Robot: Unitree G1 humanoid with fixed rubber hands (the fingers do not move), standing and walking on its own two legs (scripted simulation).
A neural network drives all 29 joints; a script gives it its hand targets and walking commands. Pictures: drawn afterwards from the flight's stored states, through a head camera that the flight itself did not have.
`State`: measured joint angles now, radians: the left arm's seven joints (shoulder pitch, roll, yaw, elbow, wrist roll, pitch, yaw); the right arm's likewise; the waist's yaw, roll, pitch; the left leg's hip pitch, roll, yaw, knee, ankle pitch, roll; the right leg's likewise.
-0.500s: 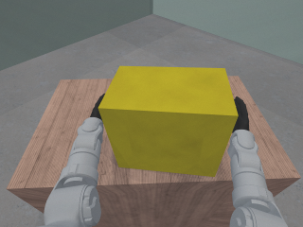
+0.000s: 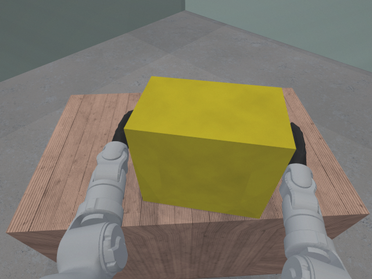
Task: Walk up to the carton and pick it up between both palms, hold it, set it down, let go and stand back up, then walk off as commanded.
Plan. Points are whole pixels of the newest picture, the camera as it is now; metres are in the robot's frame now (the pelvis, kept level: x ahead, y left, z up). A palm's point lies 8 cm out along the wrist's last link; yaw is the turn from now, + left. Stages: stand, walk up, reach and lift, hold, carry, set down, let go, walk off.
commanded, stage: set down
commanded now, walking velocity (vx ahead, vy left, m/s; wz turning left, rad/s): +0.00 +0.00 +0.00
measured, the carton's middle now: (206, 148) +0.38 -0.13 +0.05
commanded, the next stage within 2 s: none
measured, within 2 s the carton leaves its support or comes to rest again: neither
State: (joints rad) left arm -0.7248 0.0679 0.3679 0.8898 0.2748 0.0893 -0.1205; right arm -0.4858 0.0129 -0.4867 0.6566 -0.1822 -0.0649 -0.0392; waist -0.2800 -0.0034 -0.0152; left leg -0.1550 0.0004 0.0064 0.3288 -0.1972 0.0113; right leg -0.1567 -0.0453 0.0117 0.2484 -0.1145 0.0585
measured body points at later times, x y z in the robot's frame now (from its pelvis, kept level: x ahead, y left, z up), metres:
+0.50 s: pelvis -0.01 +0.00 +0.00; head +0.02 +0.01 +0.45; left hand +0.44 +0.05 +0.08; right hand +0.29 -0.31 +0.07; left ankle -0.02 +0.11 -0.75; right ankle +0.01 -0.16 -0.75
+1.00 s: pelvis +0.01 -0.01 -0.01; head +0.05 +0.00 +0.44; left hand +0.45 +0.05 +0.02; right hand +0.29 -0.32 +0.01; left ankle -0.02 +0.11 -0.75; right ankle +0.01 -0.15 -0.75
